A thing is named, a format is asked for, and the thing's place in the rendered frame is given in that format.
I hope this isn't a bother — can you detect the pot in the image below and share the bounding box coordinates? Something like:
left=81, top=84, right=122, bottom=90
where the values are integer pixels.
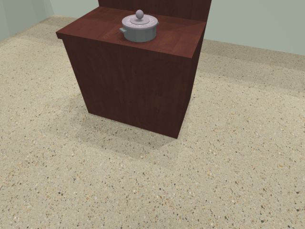
left=119, top=22, right=159, bottom=42

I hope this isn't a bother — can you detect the table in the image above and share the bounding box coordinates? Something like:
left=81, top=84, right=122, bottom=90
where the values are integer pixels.
left=56, top=0, right=212, bottom=139

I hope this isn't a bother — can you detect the lid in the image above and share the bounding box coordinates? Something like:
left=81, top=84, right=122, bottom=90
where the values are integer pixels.
left=122, top=14, right=158, bottom=30

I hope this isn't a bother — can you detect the knob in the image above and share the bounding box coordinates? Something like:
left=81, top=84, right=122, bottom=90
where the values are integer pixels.
left=136, top=10, right=144, bottom=19

